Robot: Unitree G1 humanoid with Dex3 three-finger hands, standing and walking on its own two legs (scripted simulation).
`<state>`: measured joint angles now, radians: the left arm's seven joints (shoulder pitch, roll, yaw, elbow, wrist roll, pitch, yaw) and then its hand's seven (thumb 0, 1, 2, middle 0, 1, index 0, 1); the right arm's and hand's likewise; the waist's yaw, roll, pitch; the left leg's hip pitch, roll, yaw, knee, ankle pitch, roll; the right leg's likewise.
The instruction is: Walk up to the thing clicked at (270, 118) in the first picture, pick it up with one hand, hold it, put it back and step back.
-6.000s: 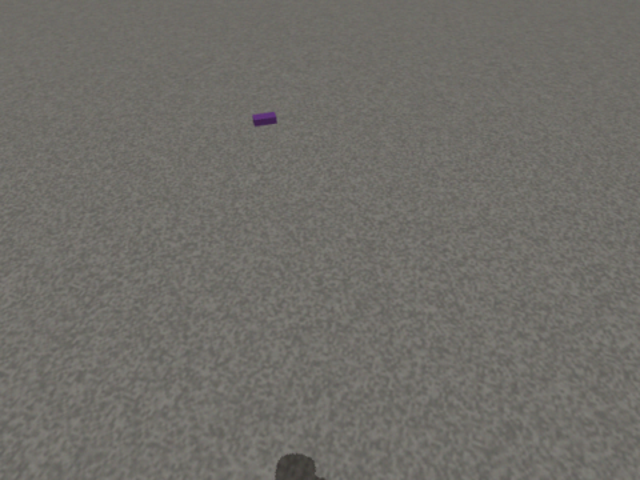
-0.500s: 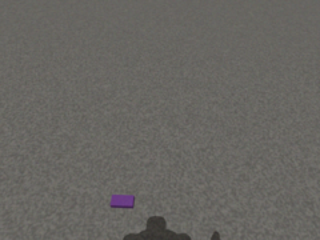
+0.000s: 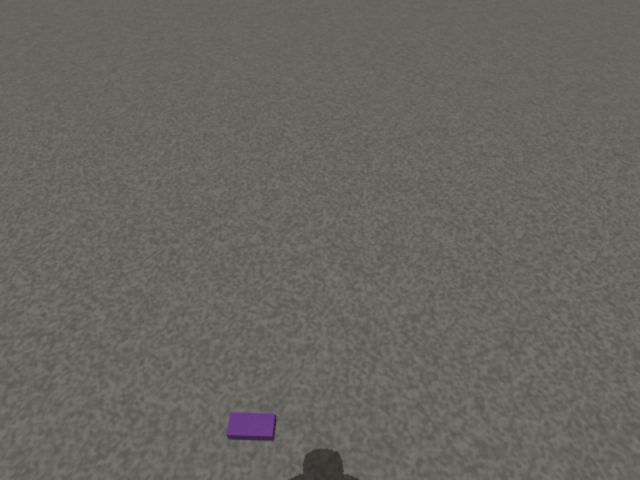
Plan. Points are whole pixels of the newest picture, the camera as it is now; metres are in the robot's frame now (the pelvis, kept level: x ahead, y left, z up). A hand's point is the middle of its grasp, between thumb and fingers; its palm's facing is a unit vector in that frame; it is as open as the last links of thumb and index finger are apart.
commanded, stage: walk up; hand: left
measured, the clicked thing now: (252, 426) +0.44 +0.22 -0.74
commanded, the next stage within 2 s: stand in 1.14 s
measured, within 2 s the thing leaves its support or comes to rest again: neither
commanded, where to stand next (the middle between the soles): +0.07 +0.00 m, yaw -1 degrees
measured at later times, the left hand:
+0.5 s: hand out of the picture +0.10 +0.27 -0.14, palm faces -0.04 -0.92 -0.38, open 7.4 cm
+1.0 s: hand out of the picture +0.12 +0.25 -0.14, palm faces -0.05 -0.93 -0.36, open 7.4 cm
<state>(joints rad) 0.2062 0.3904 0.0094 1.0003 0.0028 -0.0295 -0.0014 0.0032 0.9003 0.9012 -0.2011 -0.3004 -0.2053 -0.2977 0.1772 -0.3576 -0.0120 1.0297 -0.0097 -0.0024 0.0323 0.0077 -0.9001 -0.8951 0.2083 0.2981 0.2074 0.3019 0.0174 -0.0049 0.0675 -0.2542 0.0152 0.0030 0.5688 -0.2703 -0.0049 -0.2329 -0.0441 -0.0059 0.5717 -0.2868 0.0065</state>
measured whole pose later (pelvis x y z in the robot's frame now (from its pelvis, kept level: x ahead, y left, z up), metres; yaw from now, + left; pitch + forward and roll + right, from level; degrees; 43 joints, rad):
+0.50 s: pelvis +0.02 +0.00 +0.01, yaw -1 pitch -3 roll +0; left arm 0.12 0.38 -0.01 1.09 0.00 -0.02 0.00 0.00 0.90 0.90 -0.20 -0.30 -0.21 -0.30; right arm 0.08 -0.38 -0.02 1.09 0.00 -0.01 0.02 0.01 -0.90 -0.90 0.21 0.30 0.21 0.30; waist 0.00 0.02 0.08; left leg -0.18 0.02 0.02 0.51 -0.28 -0.01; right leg -0.17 -0.04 0.01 0.51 -0.29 0.03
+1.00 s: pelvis +0.03 +0.00 +0.01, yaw -2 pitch -4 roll +0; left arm 0.10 0.36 0.00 1.10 0.00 -0.01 0.00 0.00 0.90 0.90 -0.20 -0.30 -0.21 -0.30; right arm 0.09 -0.37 -0.02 1.12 -0.01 0.00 0.02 0.01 -0.90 -0.90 0.21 0.30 0.21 0.30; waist 0.00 0.00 0.07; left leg -0.13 0.03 0.04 0.45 -0.26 -0.01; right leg -0.13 -0.03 0.02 0.46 -0.27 0.03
